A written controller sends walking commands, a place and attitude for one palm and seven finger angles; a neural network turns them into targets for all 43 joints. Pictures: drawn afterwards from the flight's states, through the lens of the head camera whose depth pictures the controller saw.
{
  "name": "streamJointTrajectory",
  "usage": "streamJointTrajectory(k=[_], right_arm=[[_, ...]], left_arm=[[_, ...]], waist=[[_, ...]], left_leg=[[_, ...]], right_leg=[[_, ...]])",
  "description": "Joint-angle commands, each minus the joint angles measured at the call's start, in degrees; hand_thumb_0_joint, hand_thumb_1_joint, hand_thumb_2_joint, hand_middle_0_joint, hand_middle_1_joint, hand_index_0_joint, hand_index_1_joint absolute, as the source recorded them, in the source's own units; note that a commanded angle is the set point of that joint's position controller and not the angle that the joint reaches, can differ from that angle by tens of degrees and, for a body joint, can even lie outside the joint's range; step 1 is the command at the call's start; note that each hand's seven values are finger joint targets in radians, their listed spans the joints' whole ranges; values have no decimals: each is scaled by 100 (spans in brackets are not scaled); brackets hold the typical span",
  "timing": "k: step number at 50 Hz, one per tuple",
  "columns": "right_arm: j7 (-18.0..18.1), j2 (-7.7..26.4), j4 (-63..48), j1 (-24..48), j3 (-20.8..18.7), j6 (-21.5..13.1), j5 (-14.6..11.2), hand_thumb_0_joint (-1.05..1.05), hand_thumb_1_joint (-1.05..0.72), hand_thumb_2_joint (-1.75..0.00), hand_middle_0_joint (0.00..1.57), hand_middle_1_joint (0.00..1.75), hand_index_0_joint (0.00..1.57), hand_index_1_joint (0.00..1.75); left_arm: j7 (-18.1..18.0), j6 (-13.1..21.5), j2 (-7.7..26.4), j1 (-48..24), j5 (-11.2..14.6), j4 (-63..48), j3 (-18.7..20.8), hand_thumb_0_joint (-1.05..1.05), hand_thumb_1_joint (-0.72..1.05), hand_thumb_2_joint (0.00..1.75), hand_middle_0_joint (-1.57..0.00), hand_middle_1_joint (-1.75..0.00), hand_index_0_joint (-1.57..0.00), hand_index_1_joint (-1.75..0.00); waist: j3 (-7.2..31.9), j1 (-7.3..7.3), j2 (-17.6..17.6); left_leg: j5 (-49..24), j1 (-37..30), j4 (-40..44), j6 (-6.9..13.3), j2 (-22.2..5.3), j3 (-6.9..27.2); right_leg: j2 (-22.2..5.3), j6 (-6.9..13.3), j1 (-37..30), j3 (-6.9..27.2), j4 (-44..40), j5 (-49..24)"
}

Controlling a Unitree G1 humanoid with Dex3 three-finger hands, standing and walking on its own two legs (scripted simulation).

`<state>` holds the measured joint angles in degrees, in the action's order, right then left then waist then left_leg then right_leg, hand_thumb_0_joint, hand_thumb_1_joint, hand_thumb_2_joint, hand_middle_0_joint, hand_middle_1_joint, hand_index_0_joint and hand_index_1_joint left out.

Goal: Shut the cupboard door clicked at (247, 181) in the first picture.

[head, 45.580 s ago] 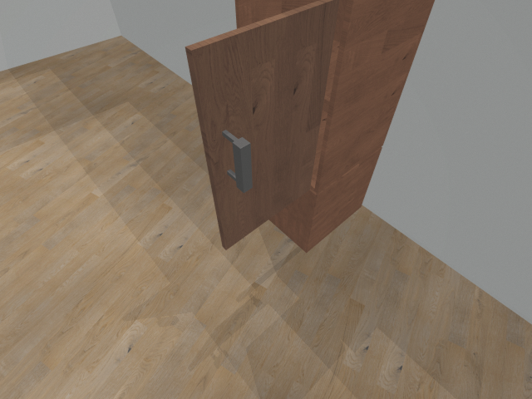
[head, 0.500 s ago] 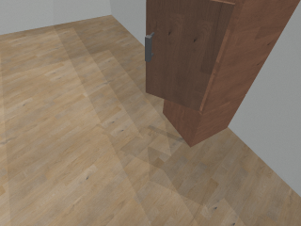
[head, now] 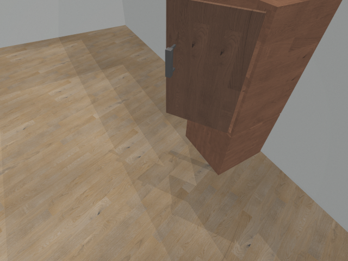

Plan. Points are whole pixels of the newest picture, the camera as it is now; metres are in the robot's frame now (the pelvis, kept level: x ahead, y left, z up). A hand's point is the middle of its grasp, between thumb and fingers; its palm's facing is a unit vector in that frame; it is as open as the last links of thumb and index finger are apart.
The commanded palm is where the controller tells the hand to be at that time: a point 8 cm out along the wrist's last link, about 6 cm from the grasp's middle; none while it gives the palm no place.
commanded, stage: look to check the result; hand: left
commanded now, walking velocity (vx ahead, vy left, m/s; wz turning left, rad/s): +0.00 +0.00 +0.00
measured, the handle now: (171, 60) +0.91 +0.06 +0.00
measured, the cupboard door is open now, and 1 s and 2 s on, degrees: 34 34 34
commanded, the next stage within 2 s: walk to a spot facing it in 0.54 s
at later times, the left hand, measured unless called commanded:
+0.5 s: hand out of the picture -0.01 +0.17 -0.18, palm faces +0.03 -0.98 -0.19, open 7.4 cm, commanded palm none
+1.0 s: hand out of the picture +0.02 +0.20 -0.20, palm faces +0.20 -0.96 -0.21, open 7.4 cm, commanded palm none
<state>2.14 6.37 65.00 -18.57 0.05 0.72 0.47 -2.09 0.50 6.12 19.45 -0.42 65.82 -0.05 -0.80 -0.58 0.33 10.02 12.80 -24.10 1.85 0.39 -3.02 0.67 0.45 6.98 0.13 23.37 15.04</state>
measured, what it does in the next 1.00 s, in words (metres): stands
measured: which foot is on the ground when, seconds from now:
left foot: down 0.00-1.00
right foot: down 0.00-1.00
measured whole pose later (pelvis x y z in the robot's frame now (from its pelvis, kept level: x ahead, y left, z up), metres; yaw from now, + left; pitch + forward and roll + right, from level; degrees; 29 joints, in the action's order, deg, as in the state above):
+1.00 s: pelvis +0.00 +0.00 -0.02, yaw +10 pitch -2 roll -1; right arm 0.4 9.8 59.0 -16.0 -2.5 3.4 0.9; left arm -2.1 -1.4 10.6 13.1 -1.2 58.2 3.6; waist -4.7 -1.8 0.8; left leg 17.4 19.7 -39.2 1.3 0.4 -2.3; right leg -2.8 0.0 10.3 -9.0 36.9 24.2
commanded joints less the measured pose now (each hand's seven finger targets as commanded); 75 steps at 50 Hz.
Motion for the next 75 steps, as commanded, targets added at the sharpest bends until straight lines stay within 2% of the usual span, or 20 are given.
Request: streamJointTrajectory(k=[1, 35, 41, 45, 47, 48, 49, 50, 51, 52, 54, 56, 63, 67, 68, 69, 70, 71, 73, 75], right_arm=[[47, 581, -164, -368, -93, -88, -6, 0, -90, -90, 20, 30, 20, 30], [5, 826, -259, 33, -101, -76, 13, 0, -90, -90, 20, 30, 20, 30], [-46, 929, -626, 179, -237, 56, 18, 0, -90, -90, 20, 30, 20, 30], [-99, 845, -924, 330, -357, 176, 61, 0, -90, -90, 20, 30, 20, 30], [-153, 853, -1033, 297, -382, 167, 43, 0, -90, -90, 20, 30, 20, 30], [-174, 916, -1037, 125, -378, 130, 41, 0, -90, -90, 20, 30, 20, 30], [-167, 1171, -1038, -101, -411, 89, 90, 0, -90, -90, 20, 30, 20, 30], [-123, 1551, -1043, -296, -483, 86, 157, 0, -90, -90, 20, 30, 20, 30], [-67, 1668, -941, -532, -493, 110, 172, 0, -90, -90, 20, 30, 20, 30], [-38, 1689, -993, -488, -517, 116, 174, 0, -90, -90, 20, 30, 20, 30], [-18, 1618, -1193, -44, -493, 64, 163, 0, -90, -90, 20, 30, 20, 30], [-22, 1623, -1284, 150, -498, 31, 142, 0, -90, -90, 20, 30, 20, 30], [-114, 1839, -1474, 386, -654, 153, 171, 0, -90, -90, 20, 30, 20, 30], [-151, 1763, -1674, 781, -714, 229, 124, 0, -90, -90, 20, 30, 20, 30], [-179, 1562, -1754, 854, -707, 259, 76, 0, -90, -90, 20, 30, 20, 30], [-196, 1191, -1839, 758, -680, 264, 32, 0, -90, -90, 20, 30, 20, 30], [-220, 1268, -1873, 778, -709, 249, 113, 0, -90, -90, 20, 30, 20, 30], [-237, 1325, -1875, 595, -730, 297, 139, 0, -90, -90, 20, 30, 20, 30], [-313, 1273, -1770, 618, -659, 268, 121, 0, -90, -90, 20, 30, 20, 30], [-350, 1174, -1828, 789, -585, 265, 59, 0, -90, -90, 20, 30, 20, 30]], left_arm=[[-47, 23, 568, 574, -7, -54, 95, 0, 90, 90, -20, -30, -20, -30], [-24, -9, 844, 114, -4, -178, 157, 0, 90, 90, -20, -30, -20, -30], [-58, -89, 1187, 41, -38, -536, 403, 0, 90, 90, -20, -30, -20, -30], [-73, -110, 1373, -328, -77, -929, 526, 0, 90, 90, -20, -30, -20, -30], [-86, -116, 1429, -564, -119, -1071, 582, 0, 90, 90, -20, -30, -20, -30], [-67, -123, 1441, -569, -103, -1128, 601, 0, 90, 90, -20, -30, -20, -30], [-39, -154, 1301, -402, -58, -1208, 597, 0, 90, 90, -20, -30, -20, -30], [-45, -192, 1098, -343, -13, -1333, 547, 0, 90, 90, -20, -30, -20, -30], [-75, -251, 1190, -723, -69, -1447, 515, 0, 90, 90, -20, -30, -20, -30], [-53, -253, 1187, -891, -89, -1513, 552, 0, 90, 90, -20, -30, -20, -30], [27, -185, 1136, -932, -97, -1546, 560, 0, 90, 90, -20, -30, -20, -30], [72, -165, 1130, -928, -87, -1579, 550, 0, 90, 90, -20, -30, -20, -30], [82, -213, 1126, -960, -86, -1859, 525, 0, 90, 90, -20, -30, -20, -30], [57, -200, 1322, -218, -57, -1746, 583, 0, 90, 90, -20, -30, -20, -30], [29, -172, 1581, 9, -91, -1731, 641, 0, 90, 90, -20, -30, -20, -30], [-16, -136, 2081, -32, -188, -1823, 751, 0, 90, 90, -20, -30, -20, -30], [-39, -179, 2156, -690, -158, -2001, 660, 0, 90, 90, -20, -30, -20, -30], [-73, -152, 1992, -1102, -108, -2135, 667, 0, 90, 90, -20, -30, -20, -30], [-60, -64, 1545, -1305, -107, -2084, 559, 0, 90, 90, -20, -30, -20, -30], [-48, -24, 1584, -991, -122, -2006, 555, 0, 90, 90, -20, -30, -20, -30]], waist=[[-481, 28, -82], [-449, 7, -75], [-200, 65, 265], [-358, 22, 812], [-501, -89, 650], [-342, -140, 201], [-170, -163, -918], [-59, -202, -1991], [15, -360, -1835], [31, -319, -1128], [37, -139, -493], [177, -88, -450], [330, -130, -946], [471, 204, -1011], [418, 312, -476], [277, 300, 1036], [-85, 146, 1161], [-10, -133, 692], [-153, -255, 1014], [-19, -128, 1067]], left_leg=[[-41, -138, 509, 48, -564, 643], [-399, -219, 455, 10, -572, 694], [-579, 526, -525, -43, -277, 639], [1186, 933, -2132, -217, -172, 224], [1339, 844, -1716, -232, -422, 238], [280, 451, -980, -170, -510, 370], [-1683, 56, -284, 164, -1007, 1341], [-2648, -304, 358, 777, -1842, 2852], [-1934, -340, 726, 930, -1947, 3351], [-947, -190, 830, 860, -1921, 3369], [-174, -56, 836, 792, -1575, 2906], [-189, -91, 819, 776, -1370, 2642], [472, 153, 799, 723, -1035, 2776], [863, 1047, 535, 349, -515, 2618], [1429, 1717, 16, 53, -113, 2241], [2027, 2597, -1718, -388, 621, 1242], [2176, 2481, -3566, -419, 566, 814], [2070, 2124, -4358, -370, 297, 912], [1590, 2261, -4564, -430, -69, 667], [1579, 1979, -3989, -505, -87, 354]], right_leg=[[-499, 208, 603, 438, -556, -284], [-600, 149, 419, 362, -474, -477], [-1115, 411, 163, 316, -109, -772], [-1984, 973, 445, 489, -232, -1410], [-2105, 920, 544, 158, 236, -1927], [-1852, 611, 631, -221, 850, -1910], [-1171, 111, 1061, -726, 1801, -973], [-377, -226, 1761, -819, 2872, 1753], [-295, -163, 2047, -180, 3771, 2202], [-346, -149, 2285, 138, 4178, 1811], [-429, -238, 2430, 245, 4208, 1011], [-403, -301, 2343, 214, 3888, 786], [-62, -334, 1708, 2, 2405, 987], [152, -232, 137, -169, 586, 398], [-329, -51, -439, 263, -251, 616], [-1876, 596, -527, 2172, -1262, 1872], [-2836, 1004, 614, 2526, -1500, 1667], [-2684, 1072, 1118, 2224, -1259, 1282], [-1924, 877, 613, 964, -470, -881], [-1812, 770, 267, 331, -61, -2319]])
